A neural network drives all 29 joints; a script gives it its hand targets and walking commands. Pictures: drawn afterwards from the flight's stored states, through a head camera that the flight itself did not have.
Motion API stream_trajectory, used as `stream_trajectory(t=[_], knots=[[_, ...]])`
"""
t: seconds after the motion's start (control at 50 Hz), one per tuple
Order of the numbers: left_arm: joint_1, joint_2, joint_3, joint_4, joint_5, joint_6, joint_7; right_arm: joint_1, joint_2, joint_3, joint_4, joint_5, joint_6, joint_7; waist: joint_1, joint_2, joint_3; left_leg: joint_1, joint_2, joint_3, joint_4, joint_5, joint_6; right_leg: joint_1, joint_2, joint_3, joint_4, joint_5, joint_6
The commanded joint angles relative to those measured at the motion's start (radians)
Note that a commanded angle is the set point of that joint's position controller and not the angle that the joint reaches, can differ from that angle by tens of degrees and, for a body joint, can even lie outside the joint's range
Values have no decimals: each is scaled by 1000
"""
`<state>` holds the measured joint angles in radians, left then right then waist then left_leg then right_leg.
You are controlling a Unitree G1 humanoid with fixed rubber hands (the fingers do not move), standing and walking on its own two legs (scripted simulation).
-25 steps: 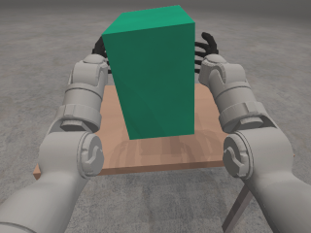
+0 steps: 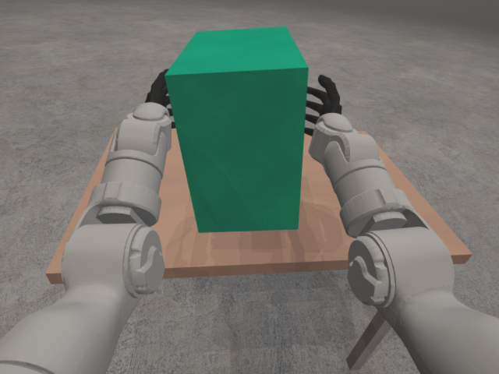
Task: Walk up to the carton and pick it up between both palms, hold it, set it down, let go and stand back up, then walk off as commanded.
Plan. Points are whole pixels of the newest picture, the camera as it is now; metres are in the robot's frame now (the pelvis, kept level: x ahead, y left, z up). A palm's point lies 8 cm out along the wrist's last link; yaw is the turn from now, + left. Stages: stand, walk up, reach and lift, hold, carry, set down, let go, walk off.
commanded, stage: set down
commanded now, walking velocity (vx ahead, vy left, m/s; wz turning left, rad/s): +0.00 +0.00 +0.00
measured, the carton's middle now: (244, 124) +0.47 -0.01 +0.23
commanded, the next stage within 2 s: none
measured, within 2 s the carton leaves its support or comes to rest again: neither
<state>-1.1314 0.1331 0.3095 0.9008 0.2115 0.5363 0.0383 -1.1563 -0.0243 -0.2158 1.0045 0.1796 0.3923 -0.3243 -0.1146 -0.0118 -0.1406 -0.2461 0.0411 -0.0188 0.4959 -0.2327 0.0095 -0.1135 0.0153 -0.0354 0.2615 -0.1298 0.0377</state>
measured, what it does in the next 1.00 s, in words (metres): stands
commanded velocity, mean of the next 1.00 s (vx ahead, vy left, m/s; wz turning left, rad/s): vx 0.00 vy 0.00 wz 0.00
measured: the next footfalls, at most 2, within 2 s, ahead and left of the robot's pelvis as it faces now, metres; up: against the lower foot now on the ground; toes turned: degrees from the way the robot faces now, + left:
none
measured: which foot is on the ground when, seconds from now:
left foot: down 0.00-1.00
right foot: down 0.00-1.00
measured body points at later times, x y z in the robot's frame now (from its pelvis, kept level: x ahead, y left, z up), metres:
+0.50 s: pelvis +0.01 +0.00 +0.00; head -0.03 +0.04 +0.45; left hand +0.46 +0.13 +0.22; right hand +0.42 -0.13 +0.22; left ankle +0.02 +0.10 -0.74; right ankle +0.01 -0.15 -0.74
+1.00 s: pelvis +0.01 +0.00 +0.00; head -0.01 +0.05 +0.45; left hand +0.48 +0.13 +0.19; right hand +0.43 -0.13 +0.18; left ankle +0.02 +0.10 -0.74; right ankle +0.01 -0.15 -0.74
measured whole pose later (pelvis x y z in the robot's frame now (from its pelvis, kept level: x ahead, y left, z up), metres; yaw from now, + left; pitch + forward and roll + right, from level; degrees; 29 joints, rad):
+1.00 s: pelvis +0.01 +0.00 +0.00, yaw +0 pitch +1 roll -4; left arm -1.13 0.16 0.31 1.14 0.21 0.30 0.02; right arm -1.03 0.12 -0.49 1.00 -0.08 0.22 -0.30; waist -0.11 -0.02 -0.08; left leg -0.25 0.04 -0.02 0.50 -0.25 0.01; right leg -0.11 0.02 -0.04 0.23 -0.13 0.04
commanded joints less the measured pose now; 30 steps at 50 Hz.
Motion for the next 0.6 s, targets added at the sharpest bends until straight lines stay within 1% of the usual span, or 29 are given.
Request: stream_trajectory(t=[0.0,0.02,0.04,0.06,0.08,0.1,0.12,0.14,0.16,0.18,0.22,0.24,0.26,0.28,0.3,0.32,0.34,0.36,0.38,0.4,0.42,0.44,0.46,0.48,0.5,0.52,0.54,0.56,0.58], knots=[[-892,-633,-203,-19,-139,-120,-191,-946,566,58,-235,-32,-100,154,-118,41,-409,280,-70,9,-161,183,-58,89,67,-34,-39,93,-14],[-892,-628,-196,-15,-136,-122,-198,-943,567,50,-231,-48,-100,155,-110,40,-394,255,-76,18,-174,161,-49,113,62,-30,-38,99,-11],[-887,-605,-188,-45,-128,-132,-202,-898,577,44,-205,-59,-98,157,-112,35,-421,268,-77,20,-175,174,-47,130,59,-32,-28,123,-8],[-902,-581,-181,-26,-130,-141,-203,-913,578,42,-194,-69,-100,160,-108,26,-441,262,-74,21,-178,175,-44,142,54,-28,-18,149,-6],[-867,-569,-162,2,-113,-143,-209,-855,579,28,-153,-81,-89,164,-113,42,-400,245,-82,26,-178,169,-43,141,51,-24,-19,155,-4],[-860,-564,-169,-18,-118,-151,-210,-877,583,53,-202,-78,-98,167,-106,25,-455,262,-80,23,-177,198,-45,158,51,-28,-13,191,-1],[-875,-570,-195,-24,-123,-159,-209,-897,588,53,-227,-79,-111,166,-120,55,-499,271,-79,23,-169,217,-54,161,52,-27,-2,222,-4],[-909,-570,-207,-52,-129,-169,-209,-893,591,40,-215,-83,-115,166,-129,65,-504,276,-80,23,-163,238,-61,163,52,-30,0,234,-5],[-924,-589,-233,-95,-144,-178,-203,-907,598,58,-242,-82,-127,167,-128,88,-565,303,-74,23,-146,286,-71,173,58,-32,12,256,-11],[-906,-586,-230,-56,-139,-180,-206,-903,605,50,-221,-90,-127,163,-132,64,-548,300,-75,24,-153,273,-63,168,54,-32,1,258,-7],[-880,-607,-250,-29,-152,-194,-210,-927,611,51,-273,-104,-151,160,-139,60,-587,284,-76,26,-144,292,-64,177,52,-36,13,291,-7],[-868,-610,-249,0,-151,-203,-210,-958,625,77,-315,-101,-162,159,-126,54,-605,276,-76,28,-134,311,-63,185,48,-30,23,338,-2],[-907,-633,-286,-50,-179,-218,-203,-997,625,87,-356,-87,-182,160,-139,67,-676,300,-77,21,-128,338,-71,193,51,-31,28,362,-6],[-862,-632,-275,-19,-164,-221,-203,-951,633,98,-335,-92,-181,155,-131,62,-666,279,-75,21,-121,356,-69,203,49,-30,38,398,-3],[-857,-648,-296,-51,-177,-224,-200,-965,649,115,-358,-85,-193,154,-131,57,-697,301,-79,18,-115,387,-68,206,50,-30,36,435,0],[-860,-667,-316,-54,-192,-230,-196,-972,639,123,-383,-81,-205,152,-141,69,-711,294,-75,14,-104,400,-76,195,51,-34,44,436,-2],[-857,-654,-299,-30,-184,-232,-198,-951,633,100,-355,-98,-203,151,-142,67,-666,298,-70,15,-107,397,-73,173,52,-35,35,409,-3],[-858,-655,-291,14,-169,-230,-202,-943,624,84,-327,-109,-208,149,-153,67,-643,290,-73,14,-113,363,-72,169,50,-34,20,384,-9],[-828,-646,-277,30,-162,-226,-206,-930,618,83,-320,-117,-206,151,-151,64,-588,276,-70,13,-122,338,-68,168,43,-37,19,366,-4],[-841,-650,-298,50,-169,-233,-209,-955,624,69,-338,-123,-214,146,-157,57,-614,277,-72,16,-121,325,-67,164,49,-35,15,361,-7],[-824,-666,-303,62,-184,-232,-210,-956,615,68,-341,-117,-221,147,-169,63,-593,279,-71,13,-124,316,-70,145,48,-41,18,347,-9],[-813,-662,-283,68,-174,-240,-212,-947,623,61,-344,-128,-226,145,-158,54,-601,269,-74,21,-134,293,-61,163,44,-37,16,348,-7],[-810,-665,-272,110,-157,-243,-212,-949,607,36,-316,-143,-225,146,-164,70,-576,269,-67,13,-139,284,-68,135,48,-43,5,309,-13],[-876,-642,-265,70,-160,-256,-214,-938,621,21,-293,-157,-225,148,-166,64,-575,267,-68,18,-136,269,-65,142,47,-42,6,298,-14],[-875,-630,-261,91,-172,-270,-213,-954,629,25,-303,-160,-232,150,-155,60,-596,256,-66,21,-139,252,-60,137,42,-38,10,301,-10],[-918,-627,-281,72,-178,-286,-209,-917,634,8,-259,-176,-225,151,-184,79,-600,266,-62,14,-134,247,-69,120,45,-42,12,281,-16],[-865,-622,-263,90,-175,-287,-210,-913,642,18,-269,-178,-231,153,-156,63,-594,249,-69,26,-138,255,-61,144,43,-42,15,311,-11],[-867,-630,-266,87,-171,-295,-209,-888,647,12,-245,-190,-231,153,-172,70,-616,255,-65,21,-137,276,-66,137,43,-45,17,318,-10],[-904,-619,-271,61,-173,-303,-210,-873,642,-5,-225,-202,-228,155,-185,74,-617,271,-67,19,-133,285,-68,142,44,-46,14,332,-11]])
